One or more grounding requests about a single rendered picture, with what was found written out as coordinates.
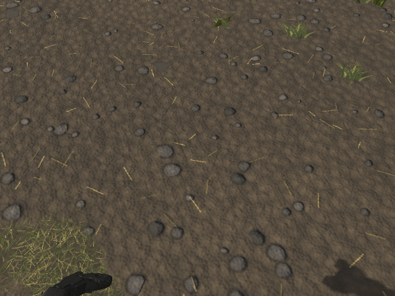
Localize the left robot hand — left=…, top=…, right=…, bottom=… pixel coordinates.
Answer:
left=41, top=271, right=112, bottom=296

